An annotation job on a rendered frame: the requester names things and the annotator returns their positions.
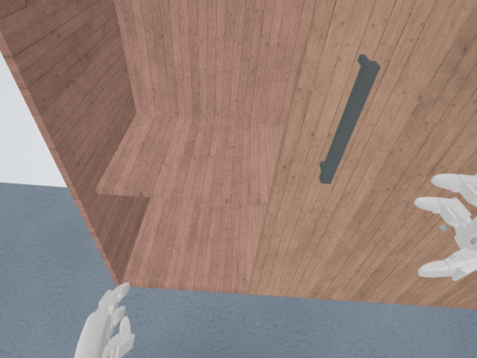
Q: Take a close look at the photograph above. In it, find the right robot hand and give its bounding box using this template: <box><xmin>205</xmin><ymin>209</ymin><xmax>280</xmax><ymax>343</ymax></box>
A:
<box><xmin>414</xmin><ymin>174</ymin><xmax>477</xmax><ymax>281</ymax></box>

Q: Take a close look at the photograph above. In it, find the left robot hand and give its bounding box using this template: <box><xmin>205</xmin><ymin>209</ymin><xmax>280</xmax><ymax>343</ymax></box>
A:
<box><xmin>74</xmin><ymin>282</ymin><xmax>135</xmax><ymax>358</ymax></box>

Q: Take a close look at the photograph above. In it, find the handle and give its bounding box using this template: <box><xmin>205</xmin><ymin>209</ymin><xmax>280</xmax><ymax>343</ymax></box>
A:
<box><xmin>319</xmin><ymin>54</ymin><xmax>380</xmax><ymax>184</ymax></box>

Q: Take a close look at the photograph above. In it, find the wardrobe door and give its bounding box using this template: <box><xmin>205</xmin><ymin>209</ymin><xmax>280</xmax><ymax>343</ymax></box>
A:
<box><xmin>248</xmin><ymin>0</ymin><xmax>477</xmax><ymax>308</ymax></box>

